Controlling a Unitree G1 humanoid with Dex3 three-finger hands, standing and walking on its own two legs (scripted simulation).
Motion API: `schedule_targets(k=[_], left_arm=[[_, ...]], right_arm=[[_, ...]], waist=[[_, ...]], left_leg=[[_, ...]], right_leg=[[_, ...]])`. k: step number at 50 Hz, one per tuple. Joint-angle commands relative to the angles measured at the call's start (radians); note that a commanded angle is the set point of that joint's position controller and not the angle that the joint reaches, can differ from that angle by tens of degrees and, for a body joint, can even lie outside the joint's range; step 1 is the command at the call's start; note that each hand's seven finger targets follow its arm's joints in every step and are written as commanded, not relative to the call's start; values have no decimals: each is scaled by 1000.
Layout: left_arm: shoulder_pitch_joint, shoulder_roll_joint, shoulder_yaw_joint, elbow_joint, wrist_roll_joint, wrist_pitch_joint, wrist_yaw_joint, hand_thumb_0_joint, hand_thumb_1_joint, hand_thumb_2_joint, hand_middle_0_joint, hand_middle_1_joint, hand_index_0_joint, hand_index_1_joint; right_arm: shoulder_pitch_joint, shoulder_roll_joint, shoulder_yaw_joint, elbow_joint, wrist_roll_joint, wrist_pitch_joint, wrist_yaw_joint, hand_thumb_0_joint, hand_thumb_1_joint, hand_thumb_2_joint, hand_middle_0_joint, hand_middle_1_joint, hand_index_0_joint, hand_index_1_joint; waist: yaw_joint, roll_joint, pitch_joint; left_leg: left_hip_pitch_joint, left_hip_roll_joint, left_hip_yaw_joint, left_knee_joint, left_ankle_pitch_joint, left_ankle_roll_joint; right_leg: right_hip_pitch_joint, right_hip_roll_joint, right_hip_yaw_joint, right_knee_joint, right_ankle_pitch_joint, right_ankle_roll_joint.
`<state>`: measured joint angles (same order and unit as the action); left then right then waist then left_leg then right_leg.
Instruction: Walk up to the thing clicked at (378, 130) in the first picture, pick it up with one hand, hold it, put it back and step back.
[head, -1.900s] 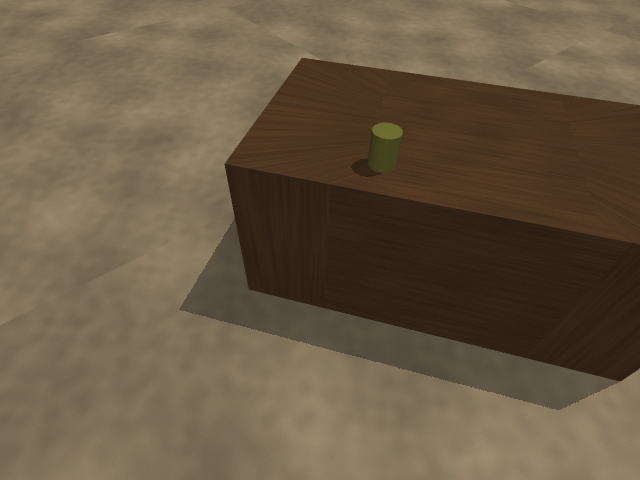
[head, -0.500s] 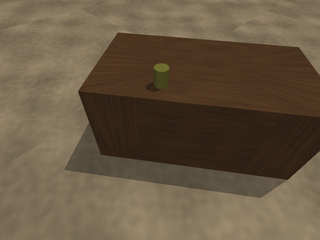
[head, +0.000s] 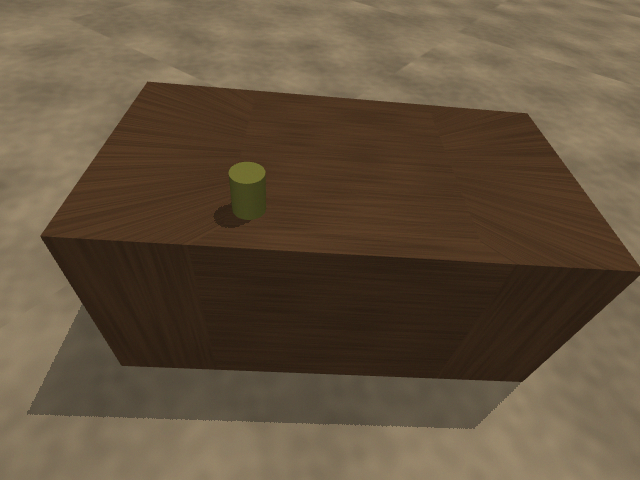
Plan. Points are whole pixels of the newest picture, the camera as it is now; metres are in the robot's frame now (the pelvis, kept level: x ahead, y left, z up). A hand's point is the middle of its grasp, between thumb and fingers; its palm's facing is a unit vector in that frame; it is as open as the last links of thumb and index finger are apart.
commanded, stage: walk up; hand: left
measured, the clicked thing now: (248, 191) +0.74 +0.14 -0.10
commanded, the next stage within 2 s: none
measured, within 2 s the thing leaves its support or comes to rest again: neither
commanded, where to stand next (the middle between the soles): +0.30 -0.06 m, yaw -1 degrees
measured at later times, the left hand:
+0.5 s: hand (190, 401) +0.27 +0.17 -0.10, palm faces -0.06 -0.91 -0.40, open 7.4 cm
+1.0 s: hand (193, 380) +0.32 +0.18 -0.15, palm faces -0.05 -0.90 -0.43, open 7.4 cm
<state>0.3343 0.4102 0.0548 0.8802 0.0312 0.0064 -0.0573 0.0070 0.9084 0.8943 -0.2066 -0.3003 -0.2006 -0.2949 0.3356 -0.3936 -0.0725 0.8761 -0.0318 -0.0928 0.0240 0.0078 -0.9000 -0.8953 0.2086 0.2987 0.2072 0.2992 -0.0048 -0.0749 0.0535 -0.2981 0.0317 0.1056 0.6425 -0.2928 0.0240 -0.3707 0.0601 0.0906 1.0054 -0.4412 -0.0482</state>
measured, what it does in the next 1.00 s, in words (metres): walks ahead: right foot, then left foot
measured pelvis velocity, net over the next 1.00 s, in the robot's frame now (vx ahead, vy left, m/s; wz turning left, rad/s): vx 0.23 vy -0.08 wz -0.04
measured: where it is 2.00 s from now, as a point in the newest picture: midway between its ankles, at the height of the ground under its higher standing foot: outside the picture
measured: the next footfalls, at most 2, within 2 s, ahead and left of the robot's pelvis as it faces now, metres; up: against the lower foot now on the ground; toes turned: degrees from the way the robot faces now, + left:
right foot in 0.28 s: +0.28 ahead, -0.20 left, +0.00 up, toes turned -1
left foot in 0.72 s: +0.37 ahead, +0.04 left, +0.00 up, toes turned +0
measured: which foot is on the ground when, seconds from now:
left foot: down 0.00-0.30, up 0.32-0.70, down 0.72-1.00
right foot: up 0.00-0.26, down 0.28-1.00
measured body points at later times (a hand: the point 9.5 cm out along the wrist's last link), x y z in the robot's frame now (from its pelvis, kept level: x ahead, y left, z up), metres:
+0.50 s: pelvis +0.18 -0.09 +0.01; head +0.20 -0.12 +0.46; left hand +0.27 +0.22 -0.08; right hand +0.23 -0.41 -0.12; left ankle +0.20 +0.06 -0.65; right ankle +0.21 -0.19 -0.72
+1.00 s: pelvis +0.23 -0.08 -0.01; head +0.27 -0.10 +0.43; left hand +0.32 +0.23 -0.12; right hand +0.37 -0.39 -0.13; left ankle +0.33 +0.04 -0.72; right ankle +0.22 -0.21 -0.72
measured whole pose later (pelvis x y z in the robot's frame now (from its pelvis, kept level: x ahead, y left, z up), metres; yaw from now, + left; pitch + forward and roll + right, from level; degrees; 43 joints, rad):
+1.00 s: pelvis +0.23 -0.08 -0.01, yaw -2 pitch -3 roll -2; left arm 0.19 0.37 0.02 0.92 0.01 -0.04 0.03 0.00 0.91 0.89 -0.21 -0.30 -0.20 -0.29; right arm 0.08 -0.39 -0.03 0.83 -0.01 0.04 0.02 0.01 -0.90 -0.90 0.21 0.30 0.21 0.30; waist 0.02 0.07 0.14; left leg -0.46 0.07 -0.01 0.76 -0.25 0.00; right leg -0.28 0.01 -0.04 0.74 -0.41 0.00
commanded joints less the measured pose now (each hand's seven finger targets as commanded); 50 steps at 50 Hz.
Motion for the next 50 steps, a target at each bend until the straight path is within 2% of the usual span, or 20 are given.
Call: schedule_targets(k=[1, 6, 10, 13, 14, 15, 16, 17, 21, 30, 33, 35, 36, 38, 39, 43, 47, 48, 49, 50], left_arm=[[1, 238, 77, -76, -5, -54, 6, 0, 900, 900, -200, -300, -200, -300], [-87, 174, 60, -117, -20, -53, -23, 0, 900, 900, -200, -300, -200, -300], [-104, 166, 64, -116, -22, -57, -32, 0, 900, 900, -200, -300, -200, -300], [56, 210, 90, -48, -23, -65, -14, 0, 900, 900, -200, -300, -200, -300], [122, 264, 113, -34, -19, -75, -3, 0, 900, 900, -200, -300, -200, -300], [158, 334, 133, -51, -13, -83, 12, 0, 900, 900, -200, -300, -200, -300], [121, 368, 124, -76, -25, -86, 14, 0, 900, 900, -200, -300, -200, -300], [62, 368, 120, -93, -35, -84, 17, 0, 900, 900, -200, -300, -200, -300], [-17, 264, 84, -104, -47, -97, 35, 0, 900, 900, -200, -300, -200, -300], [-24, 226, 44, -115, -27, -109, 76, 0, 900, 900, -200, -300, -200, -300], [-50, 249, 39, -114, -39, -90, 83, 0, 900, 900, -200, -300, -200, -300], [-56, 227, 27, -112, -51, -76, 90, 0, 900, 900, -200, -300, -200, -300], [-49, 195, 21, -119, -60, -75, 90, 0, 900, 900, -200, -300, -200, -300], [13, 163, 11, -86, -73, -48, 100, 0, 900, 900, -200, -300, -200, -300], [10, 175, 5, -64, -61, -39, 108, 0, 900, 900, -200, -300, -200, -300], [-12, 193, 26, -14, -51, -34, 90, 0, 900, 900, -200, -300, -200, -300], [56, 169, 32, 46, -28, -52, 101, 0, 900, 900, -200, -300, -200, -300], [45, 187, 40, 44, -17, -61, 106, 0, 900, 900, -200, -300, -200, -300], [15, 234, 51, 23, 1, -72, 110, 0, 900, 900, -200, -300, -200, -300], [-63, 354, 76, 0, 8, -71, 110, 0, 900, 900, -200, -300, -200, -300]], right_arm=[[1, -286, -75, -90, 14, -37, -19, 0, -900, -900, 200, 300, 200, 300], [35, -297, -68, -90, 12, -37, -12, 0, -900, -900, 200, 300, 200, 300], [3, -309, -68, -110, 16, -20, -8, 0, -900, -900, 200, 300, 200, 300], [15, -260, -50, -124, 17, 0, -12, 0, -900, -900, 200, 300, 200, 300], [73, -203, -28, -128, 19, 4, -10, 0, -900, -900, 200, 300, 200, 300], [113, -140, -2, -144, 26, 7, -7, 0, -900, -900, 200, 300, 200, 300], [99, -210, -21, -133, 29, 20, -17, 0, -900, -900, 200, 300, 200, 300], [56, -277, -37, -121, 22, 24, -22, 0, -900, -900, 200, 300, 200, 300], [104, -219, -26, -68, 37, 35, -8, 0, -900, -900, 200, 300, 200, 300], [-43, -148, -18, -87, 22, 56, -3, 0, -900, -900, 200, 300, 200, 300], [-63, -148, -23, -79, 23, 56, -11, 0, -900, -900, 200, 300, 200, 300], [-54, -180, -34, -71, 16, 53, -17, 0, -900, -900, 200, 300, 200, 300], [-24, -240, -49, -73, 7, 51, -22, 0, -900, -900, 200, 300, 200, 300], [-90, -267, -45, -99, 28, 49, -24, 0, -900, -900, 200, 300, 200, 300], [-125, -270, -48, -96, 28, 58, -27, 0, -900, -900, 200, 300, 200, 300], [-219, -253, -34, -113, 18, 84, -26, 0, -900, -900, 200, 300, 200, 300], [-265, -239, -32, -118, 21, 113, -13, 0, -900, -900, 200, 300, 200, 300], [-262, -206, -24, -114, 25, 119, -10, 0, -900, -900, 200, 300, 200, 300], [-261, -161, -11, -119, 34, 121, -8, 0, -900, -900, 200, 300, 200, 300], [-285, -151, -15, -127, 31, 127, -15, 0, -900, -900, 200, 300, 200, 300]], waist=[[-5, 166, 87], [-23, 255, 70], [-3, 266, -8], [78, 82, -104], [108, -101, -152], [110, -288, -156], [103, -212, -122], [88, -141, -65], [11, -76, 22], [26, -55, -23], [13, -37, -81], [-10, 16, -102], [-20, 140, -156], [8, 279, -200], [16, 286, -191], [20, 278, -105], [57, 240, -146], [60, 192, -144], [61, 60, -113], [50, -132, -42]], left_leg=[[157, 323, -447, -424, -210, 200], [140, 245, -165, -360, 197, 183], [87, 219, -91, -264, 232, 143], [-13, 167, -46, 48, 222, 105], [-122, 99, 6, 290, 122, 78], [-304, -8, -12, 485, -218, 37], [-364, -9, -85, 587, -246, 15], [-348, 43, -130, 616, -233, 14], [-253, 82, -161, 506, -70, 14], [-76, 39, -86, 123, 62, -17], [44, 4, -68, 7, 167, 13], [145, -1, -94, -109, 334, 54], [214, 112, -221, -123, 544, 99], [232, 346, -474, -145, 724, 294], [169, 356, -488, -168, 590, 310], [-39, 198, -295, -173, 296, 189], [-27, 154, -259, -45, 208, 145], [-79, 138, -249, 9, 182, 116], [-182, 77, -214, 122, 130, 60], [-261, -55, -167, 259, -201, 6]], right_leg=[[-304, -111, 81, 48, 79, 25], [-183, -131, -54, -184, 162, 48], [42, -109, -137, -359, 256, 21], [348, -57, -150, -445, 271, 6], [476, -75, -87, -505, 165, -13], [537, -304, 292, -609, 25, -77], [454, -456, 578, -741, -78, -179], [349, -473, 609, -744, -74, -238], [171, -310, 203, -673, 348, -151], [105, -285, -20, -523, 898, -150], [92, -282, -9, -402, 844, -123], [52, -224, -32, -289, 710, -62], [18, -161, -73, -165, 588, -15], [-35, -53, -88, 26, -187, 24], [-12, -98, -54, 27, -222, 20], [51, -87, -103, -92, -75, 20], [163, -51, -163, -415, 139, 31], [208, -75, -102, -486, 147, 21], [208, -223, 137, -589, 91, -25], [85, -448, 402, -678, 129, -160]])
